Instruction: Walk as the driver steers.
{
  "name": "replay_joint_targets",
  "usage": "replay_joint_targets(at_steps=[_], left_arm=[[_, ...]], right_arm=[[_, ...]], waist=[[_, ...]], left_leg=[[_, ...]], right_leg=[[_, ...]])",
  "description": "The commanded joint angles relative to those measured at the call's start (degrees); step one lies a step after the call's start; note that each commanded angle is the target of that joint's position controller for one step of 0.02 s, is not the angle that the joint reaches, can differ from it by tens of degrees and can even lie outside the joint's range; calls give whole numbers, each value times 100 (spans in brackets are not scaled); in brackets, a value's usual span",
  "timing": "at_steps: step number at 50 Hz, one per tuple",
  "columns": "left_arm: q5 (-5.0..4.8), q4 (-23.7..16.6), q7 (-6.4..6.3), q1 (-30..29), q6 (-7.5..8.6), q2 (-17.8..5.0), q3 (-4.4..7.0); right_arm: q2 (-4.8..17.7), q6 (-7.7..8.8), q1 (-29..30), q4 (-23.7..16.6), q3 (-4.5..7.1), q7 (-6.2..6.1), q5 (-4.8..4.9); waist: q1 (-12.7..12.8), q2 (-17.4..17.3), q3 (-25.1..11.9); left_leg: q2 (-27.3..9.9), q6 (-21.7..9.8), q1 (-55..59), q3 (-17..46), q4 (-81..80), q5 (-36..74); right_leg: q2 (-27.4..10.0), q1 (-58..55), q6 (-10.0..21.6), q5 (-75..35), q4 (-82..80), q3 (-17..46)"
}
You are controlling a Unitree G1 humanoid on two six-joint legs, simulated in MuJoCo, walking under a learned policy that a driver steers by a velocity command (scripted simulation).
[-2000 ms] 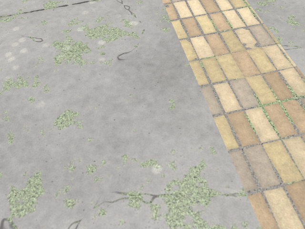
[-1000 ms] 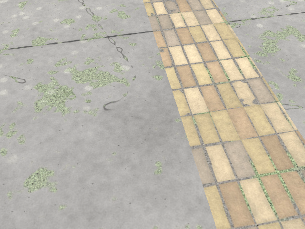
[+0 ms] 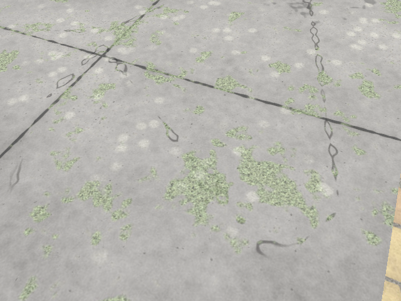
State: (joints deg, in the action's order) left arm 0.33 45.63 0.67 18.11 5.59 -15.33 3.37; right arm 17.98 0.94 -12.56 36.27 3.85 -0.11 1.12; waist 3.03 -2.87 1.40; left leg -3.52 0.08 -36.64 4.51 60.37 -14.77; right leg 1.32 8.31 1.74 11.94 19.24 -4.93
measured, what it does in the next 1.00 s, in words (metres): walks ahead: left foot, then right foot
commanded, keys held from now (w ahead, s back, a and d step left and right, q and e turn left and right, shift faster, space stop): w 0.32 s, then w+e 0.36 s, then no key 0.32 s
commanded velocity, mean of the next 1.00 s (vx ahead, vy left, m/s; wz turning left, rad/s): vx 0.43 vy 0.00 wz -0.10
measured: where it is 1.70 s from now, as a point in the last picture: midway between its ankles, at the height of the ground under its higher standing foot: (213, 270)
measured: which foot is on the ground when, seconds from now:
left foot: up 0.00-0.22, down 0.24-0.78, up 0.80-1.00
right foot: down 0.00-0.24, up 0.26-0.76, down 0.78-1.00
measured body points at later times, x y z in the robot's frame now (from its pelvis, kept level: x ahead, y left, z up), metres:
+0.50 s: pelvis +0.27 +0.07 +0.00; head +0.29 +0.08 +0.45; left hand +0.40 +0.35 -0.12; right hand +0.35 -0.21 -0.10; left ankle +0.25 +0.15 -0.74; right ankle +0.35 -0.11 -0.66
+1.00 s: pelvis +0.51 +0.01 -0.01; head +0.55 -0.01 +0.44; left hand +0.69 +0.24 -0.12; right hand +0.58 -0.29 -0.13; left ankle +0.54 +0.17 -0.68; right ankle +0.56 -0.08 -0.74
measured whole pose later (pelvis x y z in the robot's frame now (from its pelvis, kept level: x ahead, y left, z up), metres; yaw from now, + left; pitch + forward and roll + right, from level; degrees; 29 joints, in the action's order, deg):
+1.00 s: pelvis +0.51 +0.01 -0.01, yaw -10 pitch +2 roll +0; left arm 1.0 43.6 1.4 9.0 2.5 -14.8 2.2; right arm 17.2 1.6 -9.7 44.9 2.5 -1.8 0.2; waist 0.3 -1.6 4.2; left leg -4.5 3.6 -30.0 2.7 58.1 -24.1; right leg 4.2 19.4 5.0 6.4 24.1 -1.4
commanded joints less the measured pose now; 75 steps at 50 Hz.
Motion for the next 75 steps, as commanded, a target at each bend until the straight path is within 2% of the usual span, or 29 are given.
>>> replay_joint_targets(at_steps=[1,8,10,12,13,14,15,16,17,19,23,28,35,37,38,39,40,41,42,43,44,46,51,55,58,60,61,63,75], left_arm=[[-54,-266,2,-322,84,-892,191],[-223,181,-5,293,-110,-1216,230],[-254,245,-27,246,-180,-1326,248],[-206,239,-71,216,-199,-1153,156],[-17,12,-70,312,-144,-678,-15],[-48,-21,-29,712,-20,-385,-130],[-210,-37,9,246,38,-981,34],[-283,-176,27,-155,76,-1042,56],[-231,-141,-4,-291,70,-933,43],[-174,-39,8,-91,-60,-803,60],[-189,-76,-35,-243,-278,-545,43],[-138,-305,76,-969,-222,-408,1],[-100,-896,322,-1853,-200,-349,-55],[-32,-872,348,-1313,-182,-547,55],[-29,-680,317,-523,-159,-782,191],[-23,-559,214,85,-170,-1147,330],[69,-534,89,330,-225,-1702,382],[52,-604,90,541,-220,-1363,265],[46,-635,98,335,-258,-1139,218],[-46,-637,83,-131,-256,-963,172],[-82,-641,69,-477,-252,-741,94],[35,-642,57,-844,-257,-628,47],[90,-462,10,-1237,-241,-687,73],[95,-240,-28,-1166,-364,-655,32],[23,-111,-20,-1217,-415,-451,-69],[138,35,-6,-682,-378,-273,-130],[105,93,-25,-387,-398,-145,-143],[80,105,-94,-899,-497,-435,-88],[-8,680,-196,-885,-595,-409,-46]], right_arm=[[72,130,249,-423,-46,62,-39],[108,274,1335,-731,-97,254,17],[294,282,1023,-680,-5,259,-23],[763,246,-514,-211,257,175,-70],[1288,191,-1393,-83,377,70,-149],[1427,206,-1364,-93,343,98,-126],[914,240,-1148,-89,215,124,-80],[743,270,-799,-85,148,134,-56],[578,291,-458,-82,103,145,-79],[326,371,-101,-68,46,164,-159],[402,557,-121,209,107,112,-219],[542,556,-220,445,132,6,-198],[766,295,-644,844,216,-85,-59],[895,187,-572,845,230,-162,-44],[909,140,-479,829,219,-193,-39],[831,175,-548,779,168,-210,-71],[147,302,-1169,614,-57,-114,-351],[302,421,-1492,858,-118,6,-183],[753,434,-862,829,28,48,84],[642,419,-348,618,-17,15,116],[571,369,-101,641,-19,-57,8],[518,162,-341,713,17,-136,-68],[162,-20,-508,863,-74,-244,-148],[302,-101,-49,858,-24,-230,-110],[250,-74,3,902,-17,-205,-203],[704,-37,133,799,46,-236,-264],[738,-52,357,906,68,-226,-212],[245,-11,444,935,-32,-144,-222],[244,47,361,1548,-54,-172,-129]], waist=[[-126,651,32],[148,748,268],[-161,844,40],[-959,688,-936],[-1144,-339,-1771],[-814,-1290,-2418],[-950,-671,-1806],[-835,-538,-1037],[-649,-142,-700],[-313,-257,-425],[-219,-109,-81],[-446,-3,174],[-678,76,431],[-332,-197,-69],[98,-154,-530],[397,137,-991],[-36,1695,-1852],[151,1390,-3271],[381,726,-2818],[221,577,-1860],[51,234,-1177],[-364,445,-843],[-551,783,-969],[-348,845,-787],[-476,763,-509],[-140,-15,-396],[158,-733,-431],[-157,-377,-193],[-301,231,-380]], left_leg=[[-179,25,-354,72,-962,733],[24,-212,253,-457,-2680,1006],[248,-423,946,-633,-2997,734],[335,-743,3385,-637,-3154,1068],[-1053,-1266,5290,1269,-3091,1015],[-1958,-1974,5974,3691,-3977,203],[-1742,-1760,5540,3276,-4169,-232],[-1507,-1571,4775,2367,-4263,127],[-1260,-1431,4078,1760,-4397,575],[-992,-1325,3190,1039,-4801,1171],[-978,-1333,2739,169,-5266,1724],[-836,-1048,2947,-718,-5420,1867],[-1208,-841,4211,-1167,-4694,3409],[-1120,-674,4289,-1226,-3661,5650],[-912,-500,4079,-1346,-2661,5871],[-618,-215,3170,-1440,-1393,4782],[266,188,909,-1393,883,-781],[709,307,277,-43,2187,-2667],[327,226,148,330,2187,-2277],[66,182,-164,99,1706,-1886],[-100,212,-108,-36,1248,-1600],[-223,273,884,-45,687,-1151],[-165,428,1767,-196,-1149,-184],[-125,373,2036,-182,-2008,303],[-3,178,2645,-298,-3279,802],[-665,-111,3037,375,-3631,2103],[-666,-355,2492,411,-3682,1015],[-297,-151,1949,198,-3855,48],[-26,-145,2732,-124,-3414,1767]], right_leg=[[-1497,-299,1026,-1282,-1073,1019],[-1683,-868,797,-1748,-884,659],[-1690,-1059,667,-3015,-323,520],[-1248,-246,332,-3659,1607,43],[-740,1476,24,-1417,3697,-150],[26,2849,-136,2186,5069,630],[-327,3458,-98,2015,5515,1016],[-576,3644,-35,1468,5378,856],[-785,3435,-46,998,5096,805],[-1005,2835,-126,420,4738,894],[-909,2974,-313,-277,4243,1114],[-714,2997,-281,-1773,2592,941],[-476,3200,116,-987,1515,389],[-11,2236,297,-542,1454,33],[225,1187,443,-953,1093,-14],[-69,-273,657,-2486,909,488],[-1745,-2676,1596,-5509,1606,2584],[-2651,-3520,2487,-5622,1118,4328],[-2290,-2950,2158,-5373,935,3408],[-1997,-2111,1829,-4808,777,2711],[-1760,-1169,1615,-4447,506,2329],[-1487,193,1480,-4111,47,1849],[-1172,866,1325,-3971,-170,1049],[-1170,905,1162,-1761,-330,1212],[-939,1088,779,-131,-92,1303],[-353,1319,235,727,460,1051],[-61,957,60,781,423,679],[-118,533,-19,309,531,651],[-270,267,-45,-974,569,746]])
